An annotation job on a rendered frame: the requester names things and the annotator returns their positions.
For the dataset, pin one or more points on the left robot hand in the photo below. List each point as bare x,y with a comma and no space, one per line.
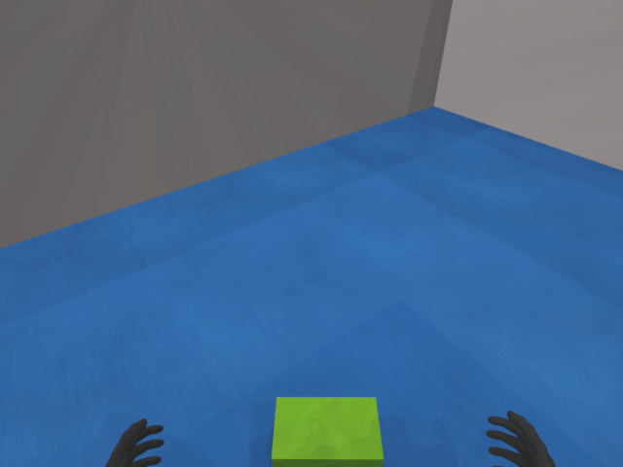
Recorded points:
126,450

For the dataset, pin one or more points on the right robot hand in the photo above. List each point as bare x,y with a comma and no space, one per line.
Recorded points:
532,451

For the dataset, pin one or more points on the carton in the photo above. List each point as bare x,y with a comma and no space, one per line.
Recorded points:
327,432

